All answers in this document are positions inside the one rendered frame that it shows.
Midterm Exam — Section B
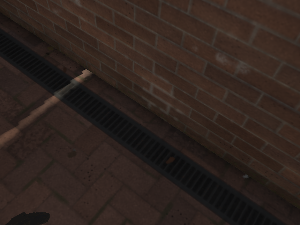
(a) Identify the robot left hand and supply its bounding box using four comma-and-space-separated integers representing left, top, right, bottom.
6, 212, 50, 225

